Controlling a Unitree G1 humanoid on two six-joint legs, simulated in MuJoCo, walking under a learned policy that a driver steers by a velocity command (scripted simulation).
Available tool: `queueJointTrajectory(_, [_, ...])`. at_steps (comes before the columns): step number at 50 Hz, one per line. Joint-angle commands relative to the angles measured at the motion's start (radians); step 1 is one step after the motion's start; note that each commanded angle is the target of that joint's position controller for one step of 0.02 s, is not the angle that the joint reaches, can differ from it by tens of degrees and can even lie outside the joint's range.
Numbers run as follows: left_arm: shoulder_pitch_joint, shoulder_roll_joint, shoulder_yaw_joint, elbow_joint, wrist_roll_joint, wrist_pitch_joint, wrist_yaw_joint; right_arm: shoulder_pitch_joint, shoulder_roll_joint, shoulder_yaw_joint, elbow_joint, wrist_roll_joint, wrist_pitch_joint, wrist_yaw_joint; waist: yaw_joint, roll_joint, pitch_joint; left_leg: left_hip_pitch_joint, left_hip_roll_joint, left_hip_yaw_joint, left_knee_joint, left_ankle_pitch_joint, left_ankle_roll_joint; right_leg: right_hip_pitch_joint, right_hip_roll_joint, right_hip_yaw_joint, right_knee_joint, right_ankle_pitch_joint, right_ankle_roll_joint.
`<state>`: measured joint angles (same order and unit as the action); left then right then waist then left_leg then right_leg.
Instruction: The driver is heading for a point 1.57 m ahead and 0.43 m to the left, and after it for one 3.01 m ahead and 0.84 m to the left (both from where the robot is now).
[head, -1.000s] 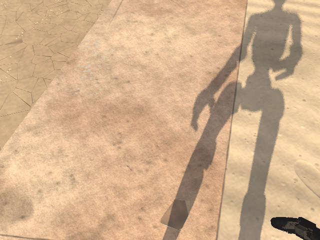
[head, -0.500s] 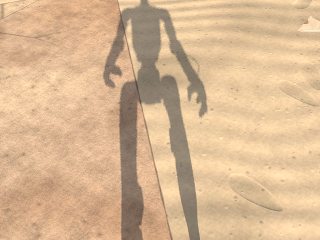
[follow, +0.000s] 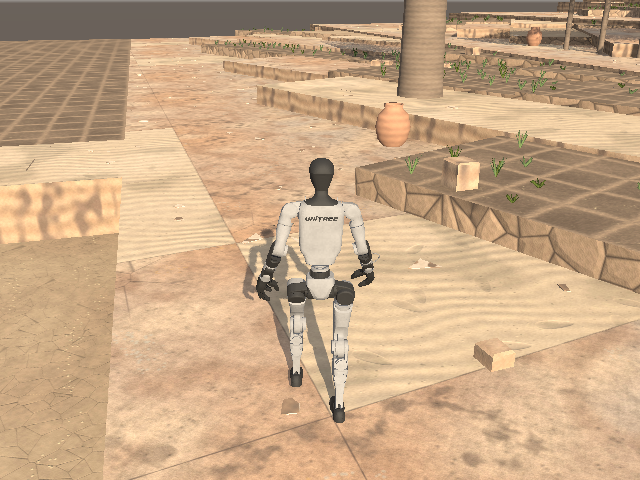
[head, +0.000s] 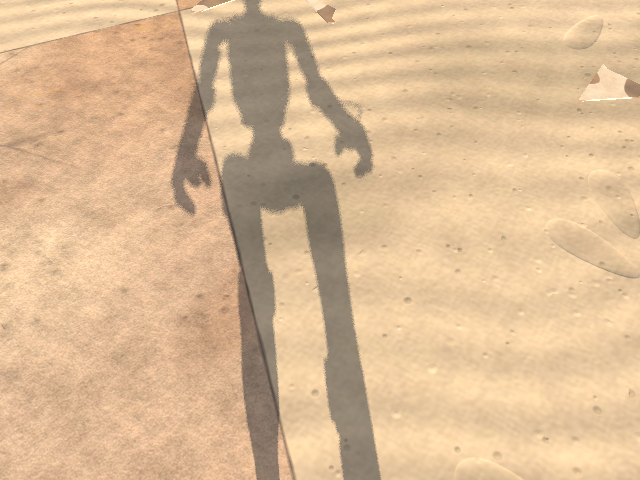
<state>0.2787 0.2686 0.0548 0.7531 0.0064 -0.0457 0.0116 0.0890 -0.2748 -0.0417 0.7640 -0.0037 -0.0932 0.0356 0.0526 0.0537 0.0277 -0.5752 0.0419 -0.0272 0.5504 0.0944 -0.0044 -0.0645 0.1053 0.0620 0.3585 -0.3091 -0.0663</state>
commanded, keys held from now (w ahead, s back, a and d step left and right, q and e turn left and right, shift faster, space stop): q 0.68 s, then no key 0.26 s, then e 0.06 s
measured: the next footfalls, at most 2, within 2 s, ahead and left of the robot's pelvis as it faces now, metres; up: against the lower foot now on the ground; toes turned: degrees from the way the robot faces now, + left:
left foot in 0.04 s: +0.21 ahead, +0.11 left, +0.00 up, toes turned +1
right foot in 0.48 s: +0.21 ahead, -0.11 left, +0.00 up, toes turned +21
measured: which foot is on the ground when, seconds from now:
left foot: up 0.00-0.02, down 0.04-0.48, up 0.50-0.86, down 0.88-1.00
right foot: down 0.00-0.06, up 0.08-0.46, down 0.48-0.88, up 0.90-1.00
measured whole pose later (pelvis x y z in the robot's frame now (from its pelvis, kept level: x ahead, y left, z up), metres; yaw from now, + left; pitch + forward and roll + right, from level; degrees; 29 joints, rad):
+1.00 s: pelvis +0.10 +0.02 +0.00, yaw +27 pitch +1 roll +0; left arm 0.20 0.31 0.06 0.77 0.00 0.02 0.02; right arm 0.14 -0.23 -0.03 0.66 -0.02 0.02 0.00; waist 0.03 -0.04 0.03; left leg -0.25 -0.03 -0.01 0.49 -0.26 0.03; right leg -0.38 -0.07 0.00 0.84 -0.51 0.08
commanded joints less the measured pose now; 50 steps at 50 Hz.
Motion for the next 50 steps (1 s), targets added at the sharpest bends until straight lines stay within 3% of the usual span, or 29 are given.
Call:
queueJointTrajectory(1, [-0.029, 0.151, 0.04, -0.025, -0.003, -0.003, 0.009, 0.038, -0.132, -0.041, -0.05, -0.004, -0.014, 0.009, -0.057, -0.135, -0.069, 0.161, -0.031, 0.017, -0.046, -0.058, 0.054, -0.004, -0.274, 0.055, 0.095, 0.686, -0.084])
queueJointTrajectory(2, [-0.037, 0.148, 0.04, -0.028, -0.006, 0.002, 0.015, 0.109, -0.162, -0.055, -0.032, -0.009, -0.014, 0.007, -0.09, -0.113, -0.101, 0.252, -0.048, 0.027, -0.089, 0.022, 0.074, -0.006, -0.226, 0.025, 0.223, 0.72, -0.053])
queueJointTrajectory(3, [0.01, 0.135, 0.035, -0.047, 0.013, 0.004, 0.021, 0.155, -0.231, -0.071, -0.04, -0.016, -0.015, 0.003, -0.078, 0.005, -0.186, 0.425, 0.061, -0.121, -0.06, 0.389, 0.131, -0.096, -0.141, -0.022, 0.45, 0.512, 0.002])
queueJointTrajectory(4, [0.13, 0.08, 0.016, -0.053, 0.022, 0.001, 0.02, 0.17, -0.265, -0.072, -0.059, -0.026, -0.004, 0.0, -0.031, 0.2, -0.3, 0.701, 0.28, -0.439, -0.058, 0.602, 0.327, -0.389, -0.006, -0.057, 0.809, -0.135, 0.088])
queueJointTrajectory(5, [0.125, 0.112, 0.013, -0.049, 0.01, 0.005, 0.01, 0.192, -0.196, -0.056, -0.059, -0.009, 0.01, 0.0, -0.061, 0.178, -0.381, 0.75, 0.317, -0.606, -0.139, 0.411, 0.385, -0.492, 0.005, 0.038, 0.93, -0.355, 0.104])
queueJointTrajectory(6, [0.055, 0.151, 0.024, -0.061, -0.011, 0.017, 0.009, 0.145, -0.177, -0.053, -0.081, 0.005, 0.021, -0.002, -0.076, 0.091, -0.308, 0.68, 0.28, -0.557, -0.162, 0.16, 0.349, -0.555, -0.041, 0.07, 0.995, -0.301, 0.106])
queueJointTrajectory(7, [-0.015, 0.151, 0.026, -0.073, -0.013, 0.031, 0.013, 0.109, -0.154, -0.047, -0.094, 0.01, 0.035, -0.009, -0.082, 0.009, -0.237, 0.579, 0.237, -0.489, -0.191, -0.013, 0.303, -0.575, -0.067, 0.055, 0.979, -0.243, 0.105])
queueJointTrajectory(8, [-0.052, 0.149, 0.029, -0.084, -0.007, 0.045, 0.019, 0.081, -0.15, -0.044, -0.102, 0.01, 0.048, -0.017, -0.072, -0.021, -0.171, 0.461, 0.216, -0.456, -0.224, -0.119, 0.278, -0.567, -0.091, 0.052, 0.918, -0.197, 0.106])
queueJointTrajectory(10, [-0.061, 0.126, 0.029, -0.094, -0.002, 0.061, 0.029, 0.047, -0.148, -0.045, -0.114, 0.0, 0.069, -0.028, -0.039, 0.035, -0.113, 0.311, 0.13, -0.386, -0.274, -0.252, 0.226, -0.473, -0.105, 0.036, 0.726, -0.149, 0.104])
queueJointTrajectory(13, [-0.044, 0.092, 0.022, -0.081, 0.0, 0.054, 0.037, 0.059, -0.174, -0.062, -0.127, -0.003, 0.085, -0.045, -0.043, 0.084, -0.15, 0.291, 0.094, -0.355, -0.27, -0.214, 0.228, -0.391, -0.075, 0.014, 0.55, -0.122, 0.125])
queueJointTrajectory(20, [-0.088, 0.102, 0.028, -0.088, -0.008, 0.033, 0.022, 0.057, -0.186, -0.078, -0.152, 0.013, 0.122, -0.062, -0.069, 0.099, -0.144, 0.279, 0.08, -0.449, -0.26, -0.389, 0.2, -0.31, -0.062, 0.035, 0.319, -0.021, 0.122])
queueJointTrajectory(23, [-0.033, 0.109, 0.039, -0.069, -0.012, 0.015, 0.011, 0.049, -0.175, -0.076, -0.16, 0.026, 0.139, -0.067, -0.03, 0.096, -0.127, 0.237, 0.031, -0.449, -0.202, -0.406, 0.151, -0.164, -0.07, 0.012, 0.072, 0.099, 0.081])
queueJointTrajectory(24, [-0.008, 0.162, 0.054, -0.07, 0.0, 0.014, 0.015, 0.072, -0.145, -0.067, -0.162, 0.026, 0.14, -0.067, -0.033, 0.027, -0.135, 0.158, -0.019, -0.398, -0.111, -0.5, 0.104, -0.071, -0.196, 0.105, 0.001, 0.097, 0.035])
queueJointTrajectory(25, [-0.021, 0.253, 0.074, -0.073, 0.032, 0.023, 0.02, 0.057, -0.112, -0.061, -0.196, 0.028, 0.133, -0.065, -0.062, -0.245, -0.085, -0.026, -0.166, -0.188, 0.102, -0.624, 0.045, -0.062, -0.389, 0.339, -0.074, 0.13, -0.091])
queueJointTrajectory(26, [-0.069, 0.228, 0.07, -0.097, 0.059, 0.021, 0.018, 0.076, -0.165, -0.078, -0.193, 0.013, 0.118, -0.06, -0.061, -0.327, -0.086, -0.05, -0.161, -0.121, 0.369, -0.689, 0.0, -0.123, -0.507, 0.466, -0.101, 0.246, -0.189])
queueJointTrajectory(27, [-0.126, 0.172, 0.052, -0.124, 0.049, 0.018, 0.025, 0.115, -0.208, -0.095, -0.164, 0.013, 0.117, -0.055, -0.084, -0.242, -0.09, -0.036, -0.128, -0.136, 0.51, -0.635, -0.02, -0.141, -0.481, 0.389, -0.077, 0.297, -0.181])
queueJointTrajectory(29, [-0.189, 0.126, 0.039, -0.138, 0.011, 0.02, 0.033, 0.165, -0.182, -0.097, -0.12, 0.016, 0.139, -0.061, -0.099, -0.167, -0.071, -0.055, -0.115, -0.108, 0.636, -0.533, -0.056, -0.119, -0.376, 0.216, -0.035, 0.322, -0.108])
queueJointTrajectory(30, [-0.184, 0.12, 0.034, -0.137, 0.004, 0.023, 0.035, 0.163, -0.155, -0.088, -0.121, 0.017, 0.148, -0.06, -0.087, -0.165, -0.058, -0.073, -0.108, -0.096, 0.682, -0.512, -0.072, -0.115, -0.363, 0.169, -0.027, 0.379, -0.108])
queueJointTrajectory(33, [-0.123, 0.135, 0.038, -0.124, 0.012, 0.039, 0.041, 0.075, -0.116, -0.07, -0.17, 0.031, 0.149, -0.053, -0.035, -0.2, -0.05, -0.103, -0.073, -0.03, 0.574, -0.46, -0.103, -0.035, -0.341, 0.082, -0.026, 0.432, -0.129])
queueJointTrajectory(36, [-0.085, 0.17, 0.052, -0.11, 0.009, 0.051, 0.039, 0.029, -0.089, -0.053, -0.205, 0.023, 0.145, -0.042, -0.002, -0.224, -0.09, -0.016, -0.039, -0.008, 0.404, -0.5, -0.107, 0.013, -0.369, 0.066, -0.005, 0.478, -0.15])
queueJointTrajectory(40, [-0.096, 0.202, 0.061, -0.098, -0.013, 0.054, 0.017, 0.049, -0.101, -0.05, -0.204, 0.019, 0.144, -0.033, -0.007, -0.253, -0.107, 0.164, -0.055, 0.055, 0.182, -0.508, -0.07, -0.027, -0.391, 0.054, 0.02, 0.533, -0.16])
queueJointTrajectory(42, [-0.118, 0.195, 0.056, -0.087, -0.031, 0.054, 0.013, 0.101, -0.094, -0.051, -0.18, 0.017, 0.144, -0.03, -0.045, -0.242, -0.102, 0.278, -0.069, 0.075, -0.045, -0.36, -0.028, -0.053, -0.375, 0.038, 0.071, 0.524, -0.132])
queueJointTrajectory(43, [-0.099, 0.174, 0.048, -0.07, -0.04, 0.051, 0.012, 0.127, -0.098, -0.052, -0.166, 0.013, 0.143, -0.03, -0.062, -0.22, -0.099, 0.377, -0.075, 0.071, -0.197, -0.226, 0.003, -0.098, -0.353, 0.017, 0.103, 0.478, -0.088])
queueJointTrajectory(44, [-0.049, 0.135, 0.034, -0.051, -0.023, 0.041, 0.007, 0.143, -0.137, -0.057, -0.168, 0.009, 0.142, -0.036, -0.051, -0.134, -0.141, 0.541, 0.003, -0.038, -0.22, -0.059, 0.033, -0.195, -0.308, -0.031, 0.174, 0.332, -0.008])
queueJointTrajectory(45, [-0.028, 0.057, 0.004, -0.076, 0.038, 0.027, -0.008, 0.143, -0.233, -0.072, -0.187, -0.003, 0.147, -0.053, -0.009, 0.171, -0.189, 0.686, 0.246, -0.296, -0.147, 0.35, 0.13, -0.389, -0.204, -0.131, 0.372, -0.112, 0.097])
queueJointTrajectory(46, [-0.119, 0.094, 0.015, -0.095, 0.022, 0.029, 0.004, 0.126, -0.164, -0.051, -0.184, -0.028, 0.133, -0.044, -0.074, 0.186, -0.179, 0.544, 0.325, -0.351, -0.174, 0.301, 0.291, -0.43, -0.172, -0.063, 0.473, -0.331, 0.134])
queueJointTrajectory(47, [-0.142, 0.147, 0.03, -0.088, 0.0, 0.037, 0.01, 0.104, -0.135, -0.04, -0.18, -0.036, 0.114, -0.037, -0.08, 0.119, -0.136, 0.494, 0.283, -0.312, -0.2, 0.216, 0.303, -0.423, -0.182, -0.035, 0.566, -0.327, 0.145])
queueJointTrajectory(48, [-0.119, 0.135, 0.032, -0.065, -0.008, 0.046, 0.011, 0.064, -0.098, -0.028, -0.161, -0.033, 0.1, -0.036, -0.056, 0.103, -0.124, 0.48, 0.232, -0.244, -0.204, 0.135, 0.259, -0.419, -0.193, -0.016, 0.578, -0.282, 0.148])
queueJointTrajectory(50, [-0.065, 0.126, 0.034, -0.02, -0.004, 0.066, 0.018, 0.008, -0.083, -0.021, -0.142, -0.019, 0.084, -0.037, -0.035, 0.1, -0.091, 0.431, 0.188, -0.166, -0.209, 0.125, 0.21, -0.372, -0.199, -0.005, 0.556, -0.182, 0.164])
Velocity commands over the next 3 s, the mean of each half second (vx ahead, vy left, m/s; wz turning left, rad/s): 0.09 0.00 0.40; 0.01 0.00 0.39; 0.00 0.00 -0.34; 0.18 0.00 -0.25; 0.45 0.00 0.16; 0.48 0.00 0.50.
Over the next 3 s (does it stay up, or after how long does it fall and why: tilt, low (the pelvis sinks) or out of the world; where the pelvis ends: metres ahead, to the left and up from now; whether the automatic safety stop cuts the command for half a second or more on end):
stays up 0.67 0.11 0.01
